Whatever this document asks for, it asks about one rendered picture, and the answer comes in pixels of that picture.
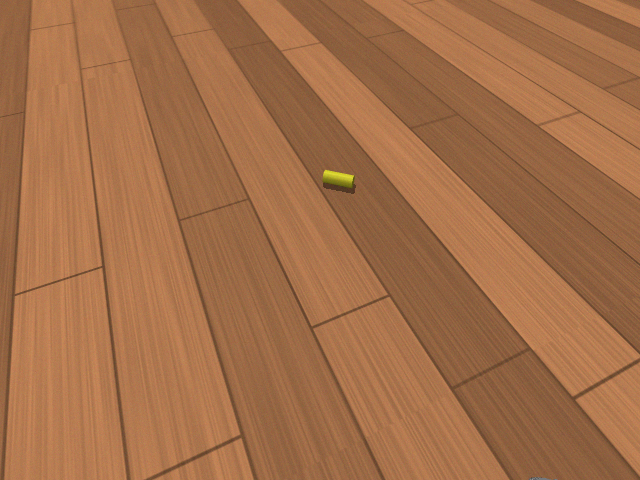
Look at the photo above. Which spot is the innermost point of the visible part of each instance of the can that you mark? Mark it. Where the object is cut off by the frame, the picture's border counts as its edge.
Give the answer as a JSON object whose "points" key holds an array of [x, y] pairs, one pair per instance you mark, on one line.
{"points": [[339, 179]]}

